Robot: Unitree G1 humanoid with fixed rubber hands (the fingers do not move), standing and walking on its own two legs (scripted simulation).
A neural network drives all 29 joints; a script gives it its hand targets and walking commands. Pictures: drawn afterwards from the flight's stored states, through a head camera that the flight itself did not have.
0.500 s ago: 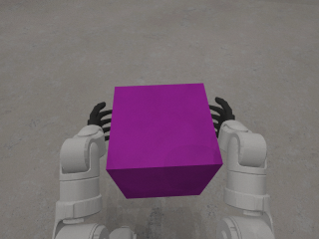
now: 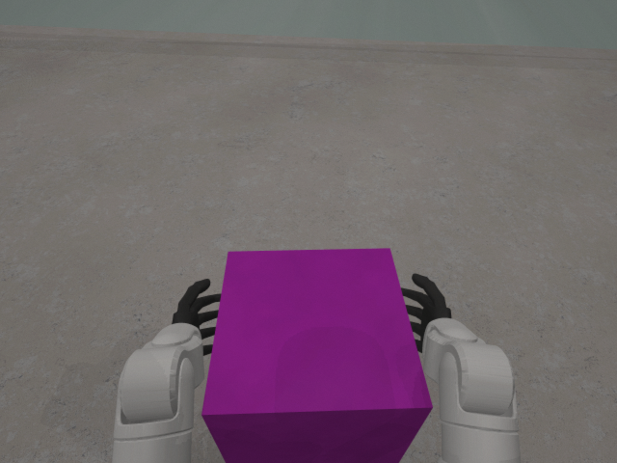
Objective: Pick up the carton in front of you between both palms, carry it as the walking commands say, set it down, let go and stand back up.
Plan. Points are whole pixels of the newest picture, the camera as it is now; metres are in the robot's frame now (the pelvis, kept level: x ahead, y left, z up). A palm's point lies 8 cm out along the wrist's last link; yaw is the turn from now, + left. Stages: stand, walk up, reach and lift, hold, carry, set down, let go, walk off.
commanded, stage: carry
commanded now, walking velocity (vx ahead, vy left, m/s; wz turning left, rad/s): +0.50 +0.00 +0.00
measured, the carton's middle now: (311, 368) +0.25 -0.01 -0.01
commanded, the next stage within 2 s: none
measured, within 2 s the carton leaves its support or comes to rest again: neither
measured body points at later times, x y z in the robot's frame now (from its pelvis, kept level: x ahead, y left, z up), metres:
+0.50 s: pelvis +0.30 -0.04 +0.00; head +0.29 -0.05 +0.45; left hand +0.57 +0.12 +0.08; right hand +0.59 -0.18 +0.08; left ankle +0.40 +0.11 -0.71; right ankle +0.25 -0.14 -0.75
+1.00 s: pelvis +0.62 +0.01 -0.01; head +0.64 +0.01 +0.44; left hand +0.90 +0.15 +0.06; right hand +0.90 -0.15 +0.07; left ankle +0.51 +0.10 -0.75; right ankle +0.77 -0.12 -0.71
